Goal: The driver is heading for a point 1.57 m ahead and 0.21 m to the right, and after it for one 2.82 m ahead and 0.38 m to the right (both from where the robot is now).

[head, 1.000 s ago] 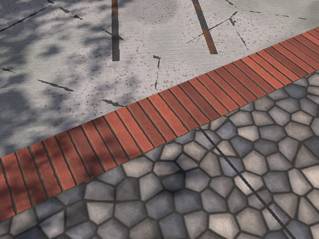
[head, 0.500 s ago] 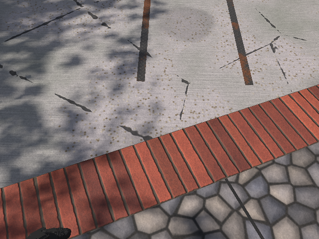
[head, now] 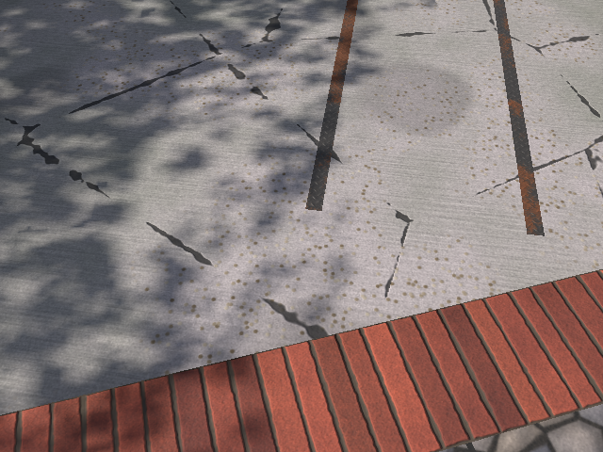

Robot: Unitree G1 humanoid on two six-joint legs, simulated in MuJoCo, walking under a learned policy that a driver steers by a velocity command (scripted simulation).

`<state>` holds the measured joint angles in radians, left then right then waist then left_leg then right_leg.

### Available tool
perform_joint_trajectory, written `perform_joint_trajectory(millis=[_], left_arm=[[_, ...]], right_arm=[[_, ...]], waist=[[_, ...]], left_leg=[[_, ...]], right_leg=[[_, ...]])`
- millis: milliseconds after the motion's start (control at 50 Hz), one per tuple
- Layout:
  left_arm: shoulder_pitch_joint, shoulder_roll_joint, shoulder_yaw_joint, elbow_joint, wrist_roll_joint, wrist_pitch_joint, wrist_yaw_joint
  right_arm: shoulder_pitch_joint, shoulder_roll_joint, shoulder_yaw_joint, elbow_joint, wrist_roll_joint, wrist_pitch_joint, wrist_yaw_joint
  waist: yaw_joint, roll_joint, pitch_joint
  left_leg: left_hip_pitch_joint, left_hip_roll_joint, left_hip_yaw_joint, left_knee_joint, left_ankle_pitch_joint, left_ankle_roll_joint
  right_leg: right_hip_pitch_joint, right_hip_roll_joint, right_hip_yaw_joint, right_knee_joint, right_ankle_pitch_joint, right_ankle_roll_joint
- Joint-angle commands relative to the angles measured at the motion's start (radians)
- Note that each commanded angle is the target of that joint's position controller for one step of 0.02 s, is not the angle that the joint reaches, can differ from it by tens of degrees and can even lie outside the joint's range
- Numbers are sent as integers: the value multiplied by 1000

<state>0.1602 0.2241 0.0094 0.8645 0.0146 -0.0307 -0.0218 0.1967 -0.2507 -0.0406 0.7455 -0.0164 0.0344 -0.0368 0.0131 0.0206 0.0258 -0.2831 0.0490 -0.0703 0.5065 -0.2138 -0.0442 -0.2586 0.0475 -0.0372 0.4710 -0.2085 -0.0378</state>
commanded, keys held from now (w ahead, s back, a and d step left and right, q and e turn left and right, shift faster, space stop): no key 1.00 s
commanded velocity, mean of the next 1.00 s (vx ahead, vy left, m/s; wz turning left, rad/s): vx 0.02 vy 0.00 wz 0.01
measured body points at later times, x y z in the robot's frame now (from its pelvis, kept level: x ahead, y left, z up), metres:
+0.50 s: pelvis +0.04 +0.02 +0.00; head +0.05 +0.02 +0.45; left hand +0.12 +0.28 -0.14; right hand +0.13 -0.24 -0.13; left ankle +0.03 +0.15 -0.74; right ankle +0.03 -0.10 -0.74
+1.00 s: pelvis +0.03 +0.01 +0.00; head +0.04 +0.01 +0.45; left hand +0.06 +0.26 -0.15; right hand +0.06 -0.24 -0.15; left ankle +0.03 +0.15 -0.74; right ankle +0.03 -0.10 -0.74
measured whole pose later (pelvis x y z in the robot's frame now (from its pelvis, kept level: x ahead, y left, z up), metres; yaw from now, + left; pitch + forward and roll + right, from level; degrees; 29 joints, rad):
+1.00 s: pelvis +0.03 +0.01 +0.00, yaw -1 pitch -2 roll +0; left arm 0.21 0.21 0.01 1.11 0.00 0.01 0.03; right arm 0.22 -0.20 -0.03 1.10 0.00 0.00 -0.05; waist 0.01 0.00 0.04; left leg -0.19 0.01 -0.04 0.47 -0.25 -0.02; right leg -0.19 0.01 -0.01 0.48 -0.26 -0.01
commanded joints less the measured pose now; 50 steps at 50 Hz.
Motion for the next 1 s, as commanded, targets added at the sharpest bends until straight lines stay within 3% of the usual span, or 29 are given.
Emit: perform_joint_trajectory(millis=[20, 40, 80, 160, 300, 640, 1000], left_arm=[[11, 123, 22, -37, 5, -6, 8], [-11, 128, 25, -39, 0, -1, 12], [-8, 117, 23, -27, 1, 8, 22], [-9, 115, 24, -2, -5, 12, 25], [-18, 122, 28, 58, -12, 27, 32], [-2, 120, 27, 171, -12, 35, 52], [76, 87, 17, 221, -13, 31, 59]], right_arm=[[1, -141, -43, -46, 3, -15, 0], [3, -104, -32, -38, -3, -22, 3], [-6, -92, -29, -29, -2, -39, 6], [14, -99, -31, 1, 8, -51, 4], [10, -98, -30, 54, 11, -46, 2], [6, -79, -22, 219, 12, -35, -10], [55, -51, -2, 336, 13, -37, -13]], waist=[[4, 68, -26], [-2, 59, -13], [2, 64, -20], [-2, 32, -61], [-3, -11, -61], [-3, -15, -13], [-7, -22, 22]], left_leg=[[70, 36, -43, -73, -14, 82], [46, 27, -40, -85, -20, 68], [56, 20, -33, -73, 90, 50], [94, 15, -24, -37, 219, 52], [111, 4, -12, -33, 267, 56], [109, -21, 20, -85, 157, 47], [73, -30, 36, -112, 62, 42]], right_leg=[[-47, -67, 72, -108, -150, 10], [-31, -68, 68, -89, -115, 9], [-13, -71, 63, -62, -25, 4], [33, -78, 63, -31, 111, 2], [69, -82, 64, -22, 177, 9], [67, -81, 63, -64, 100, 14], [42, -74, 64, -97, 12, 12]])
Keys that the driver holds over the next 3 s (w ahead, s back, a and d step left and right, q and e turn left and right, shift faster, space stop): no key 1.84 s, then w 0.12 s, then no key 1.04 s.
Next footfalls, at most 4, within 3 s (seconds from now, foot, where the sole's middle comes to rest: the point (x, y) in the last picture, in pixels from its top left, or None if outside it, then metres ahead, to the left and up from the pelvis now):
none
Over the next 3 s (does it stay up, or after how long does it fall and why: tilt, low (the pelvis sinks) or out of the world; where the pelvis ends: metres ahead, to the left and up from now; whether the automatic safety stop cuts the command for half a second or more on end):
stays up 0.07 0.04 0.00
